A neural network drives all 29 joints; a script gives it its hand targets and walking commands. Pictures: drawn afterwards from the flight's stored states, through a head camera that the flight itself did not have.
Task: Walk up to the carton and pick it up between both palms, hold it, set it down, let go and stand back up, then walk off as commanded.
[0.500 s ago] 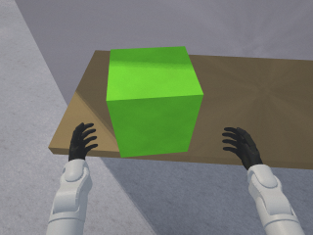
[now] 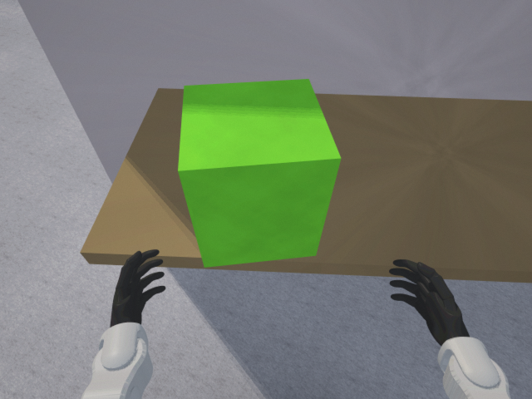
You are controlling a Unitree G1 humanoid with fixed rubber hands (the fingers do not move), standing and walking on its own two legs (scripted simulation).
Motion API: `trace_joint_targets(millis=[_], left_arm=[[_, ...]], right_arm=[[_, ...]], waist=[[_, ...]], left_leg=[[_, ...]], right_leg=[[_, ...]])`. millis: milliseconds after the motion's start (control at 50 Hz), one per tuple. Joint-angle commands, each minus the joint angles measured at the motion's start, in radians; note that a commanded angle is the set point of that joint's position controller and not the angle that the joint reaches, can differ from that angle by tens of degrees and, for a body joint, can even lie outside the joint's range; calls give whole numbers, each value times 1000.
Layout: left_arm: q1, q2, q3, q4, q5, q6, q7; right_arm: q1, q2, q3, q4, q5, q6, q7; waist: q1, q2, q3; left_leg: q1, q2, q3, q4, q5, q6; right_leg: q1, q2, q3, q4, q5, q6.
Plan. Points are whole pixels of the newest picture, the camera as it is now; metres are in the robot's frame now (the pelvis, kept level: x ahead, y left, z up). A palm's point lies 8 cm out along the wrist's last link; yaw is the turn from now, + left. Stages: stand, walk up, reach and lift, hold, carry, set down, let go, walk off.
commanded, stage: set down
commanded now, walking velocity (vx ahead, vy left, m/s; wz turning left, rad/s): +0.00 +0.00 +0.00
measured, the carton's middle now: (254, 176) +0.46 +0.05 +0.06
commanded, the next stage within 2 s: let go in 1.36 s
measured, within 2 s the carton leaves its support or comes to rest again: neither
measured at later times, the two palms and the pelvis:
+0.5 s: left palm (129, 326) +0.21 +0.21 +0.01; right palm (439, 333) +0.22 -0.22 +0.01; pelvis +0.01 +0.00 +0.00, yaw +0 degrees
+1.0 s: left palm (120, 345) +0.20 +0.23 -0.03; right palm (426, 356) +0.20 -0.22 -0.03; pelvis +0.03 +0.01 +0.00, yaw -1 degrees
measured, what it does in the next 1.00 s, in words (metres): stands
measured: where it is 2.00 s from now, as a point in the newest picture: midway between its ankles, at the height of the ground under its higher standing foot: outside the picture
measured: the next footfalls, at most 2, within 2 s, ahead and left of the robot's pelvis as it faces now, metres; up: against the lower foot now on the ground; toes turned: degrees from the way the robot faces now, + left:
none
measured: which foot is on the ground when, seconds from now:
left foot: down 0.00-1.00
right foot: down 0.00-1.00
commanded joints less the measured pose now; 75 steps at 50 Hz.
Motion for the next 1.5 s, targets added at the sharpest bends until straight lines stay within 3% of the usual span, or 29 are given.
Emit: trace_joint_targets(millis=[0,140,220,260,420,520,700,740,760,840,940,1000,1100,1180,1220,1240,1480], left_arm=[[1,60,-120,-310,15,-56,8],[-30,82,-122,-292,-9,-63,7],[-25,93,-109,-210,1,-49,-5],[-18,88,-113,-235,3,-46,-2],[32,106,-68,-108,31,-44,-42],[68,127,-59,-91,35,-88,-62],[78,171,-50,29,26,-165,-90],[79,175,-54,41,25,-177,-91],[74,175,-50,99,30,-173,-102],[70,195,-40,84,21,-194,-103],[67,202,-40,141,24,-200,-116],[36,217,-32,227,27,-193,-133],[0,229,-43,186,15,-208,-122],[2,231,-44,288,25,-202,-136],[-21,237,-44,251,21,-214,-131],[-22,239,-42,293,29,-208,-136],[-28,255,-36,362,36,-220,-151]], right_arm=[[-8,-184,-104,-269,126,-58,14],[-33,-155,-115,-273,98,-54,21],[-23,-132,-96,-215,75,-41,15],[-18,-151,-111,-217,76,-41,19],[39,-125,-81,-120,45,-40,11],[75,-112,-62,-74,38,-86,5],[88,-97,-43,30,13,-171,-3],[88,-97,-43,48,9,-185,-4],[86,-83,-31,88,0,-184,-9],[77,-82,-24,95,-4,-213,-16],[73,-67,-16,156,-23,-231,-27],[56,-35,-5,204,-52,-229,-41],[10,-37,-20,198,-75,-249,-41],[9,-27,-13,285,-105,-249,-46],[-11,-31,-20,269,-106,-262,-45],[-8,-20,-12,308,-114,-259,-46],[-36,-18,-11,378,-147,-297,-49]], waist=[[21,-61,-183],[17,-87,-156],[18,-96,-112],[20,-91,-129],[25,-105,-90],[24,-96,-115],[13,-108,-127],[13,-99,-128],[8,-106,-108],[24,-95,-123],[23,-94,-103],[17,-104,-70],[30,-76,-83],[19,-80,-41],[26,-75,-66],[21,-64,-49],[26,-57,-53]], left_leg=[[149,-38,51,-181,109,14],[114,-37,57,-177,22,21],[106,-42,70,-175,4,25],[125,-39,65,-179,29,22],[137,-51,77,-176,69,28],[146,-61,80,-159,152,21],[138,-64,77,-143,177,25],[146,-61,75,-142,182,23],[136,-64,78,-139,168,25],[140,-60,80,-134,185,25],[145,-57,82,-132,192,25],[124,-63,93,-133,124,34],[129,-51,91,-134,125,32],[121,-52,92,-131,108,32],[123,-48,90,-129,103,32],[122,-50,95,-129,94,31],[133,-48,94,-114,119,25]], right_leg=[[333,-64,104,-59,-69,11],[288,-91,120,-74,-223,23],[267,-96,126,-80,-248,26],[279,-90,116,-80,-232,23],[295,-88,110,-87,-152,28],[348,-70,90,-55,25,26],[369,-56,70,-35,130,26],[359,-52,67,-36,127,24],[352,-55,72,-39,124,24],[349,-52,65,-31,137,26],[337,-45,54,-31,132,21],[319,-60,64,-46,61,29],[281,-52,46,-40,5,22],[265,-56,48,-43,-4,19],[263,-55,47,-40,-19,20],[256,-62,52,-44,-30,20],[251,-54,42,-26,12,19]])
